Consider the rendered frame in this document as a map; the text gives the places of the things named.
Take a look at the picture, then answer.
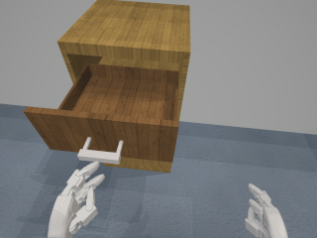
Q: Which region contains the cabinet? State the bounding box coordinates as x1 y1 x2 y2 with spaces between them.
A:
57 0 191 174

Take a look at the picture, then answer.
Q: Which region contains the right robot hand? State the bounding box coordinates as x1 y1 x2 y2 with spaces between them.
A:
245 183 288 238

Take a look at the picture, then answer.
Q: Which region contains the drawer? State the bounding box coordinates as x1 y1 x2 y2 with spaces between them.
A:
23 63 179 163

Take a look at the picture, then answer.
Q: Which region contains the handle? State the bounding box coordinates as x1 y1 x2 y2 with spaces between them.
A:
77 137 124 165

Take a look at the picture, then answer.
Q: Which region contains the left robot hand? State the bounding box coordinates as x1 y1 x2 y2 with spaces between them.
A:
48 161 105 238

